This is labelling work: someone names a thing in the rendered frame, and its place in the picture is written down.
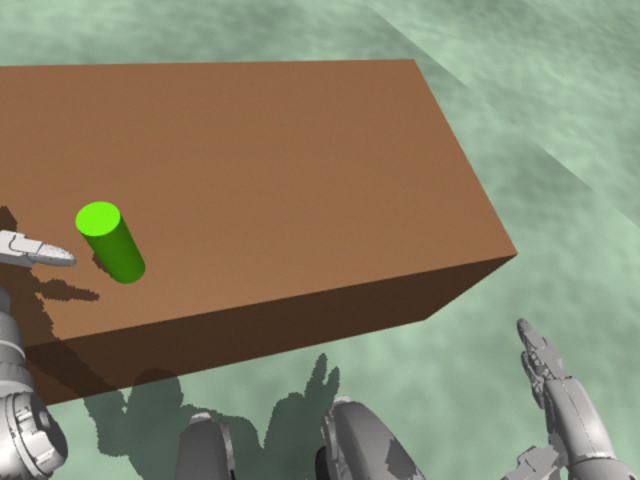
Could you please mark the left robot arm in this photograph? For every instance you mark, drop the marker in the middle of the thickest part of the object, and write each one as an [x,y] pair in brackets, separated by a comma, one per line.
[32,444]

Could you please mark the can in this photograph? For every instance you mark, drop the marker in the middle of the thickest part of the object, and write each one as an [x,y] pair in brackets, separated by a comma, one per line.
[103,227]

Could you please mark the right robot arm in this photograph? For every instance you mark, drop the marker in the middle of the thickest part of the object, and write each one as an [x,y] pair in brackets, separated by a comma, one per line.
[601,469]

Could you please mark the left robot hand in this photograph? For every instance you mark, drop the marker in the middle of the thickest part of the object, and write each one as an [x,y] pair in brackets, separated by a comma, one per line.
[17,249]

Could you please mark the right robot hand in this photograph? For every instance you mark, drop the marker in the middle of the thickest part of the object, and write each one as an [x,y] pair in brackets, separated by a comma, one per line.
[576,431]

